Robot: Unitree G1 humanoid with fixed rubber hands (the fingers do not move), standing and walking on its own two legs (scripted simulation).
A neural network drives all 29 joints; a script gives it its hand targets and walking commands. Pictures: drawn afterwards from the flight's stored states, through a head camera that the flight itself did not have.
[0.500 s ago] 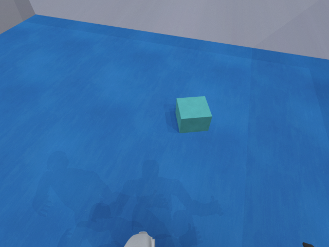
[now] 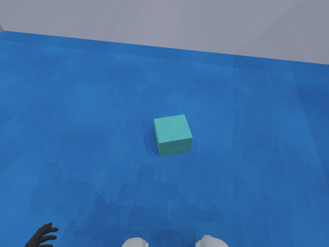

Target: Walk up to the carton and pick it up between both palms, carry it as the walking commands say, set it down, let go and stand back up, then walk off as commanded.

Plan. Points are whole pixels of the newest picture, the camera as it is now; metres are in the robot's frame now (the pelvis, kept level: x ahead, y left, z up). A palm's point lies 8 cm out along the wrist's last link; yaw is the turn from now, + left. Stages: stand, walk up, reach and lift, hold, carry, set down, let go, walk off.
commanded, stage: walk up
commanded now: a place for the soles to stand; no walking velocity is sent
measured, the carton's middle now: (172, 135) +0.93 -0.03 -0.65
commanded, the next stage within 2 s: none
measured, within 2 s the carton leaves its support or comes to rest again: neither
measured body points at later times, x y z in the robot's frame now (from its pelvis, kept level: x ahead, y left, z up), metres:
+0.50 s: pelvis +0.19 -0.09 -0.01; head +0.20 -0.08 +0.44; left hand +0.32 +0.27 -0.08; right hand +0.25 -0.45 -0.09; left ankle +0.13 +0.09 -0.66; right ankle +0.30 -0.20 -0.70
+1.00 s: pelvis +0.39 -0.06 +0.01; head +0.41 -0.06 +0.46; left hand +0.43 +0.30 -0.08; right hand +0.54 -0.39 -0.07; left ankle +0.40 +0.05 -0.70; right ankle +0.36 -0.19 -0.64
